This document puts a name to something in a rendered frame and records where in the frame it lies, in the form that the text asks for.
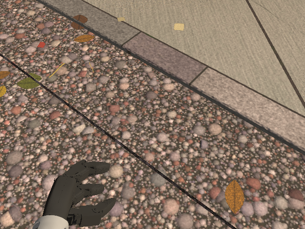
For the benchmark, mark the left robot forearm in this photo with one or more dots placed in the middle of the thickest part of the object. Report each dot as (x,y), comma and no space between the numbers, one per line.
(51,222)

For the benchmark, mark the robot left hand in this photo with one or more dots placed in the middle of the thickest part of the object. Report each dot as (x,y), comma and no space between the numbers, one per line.
(67,190)

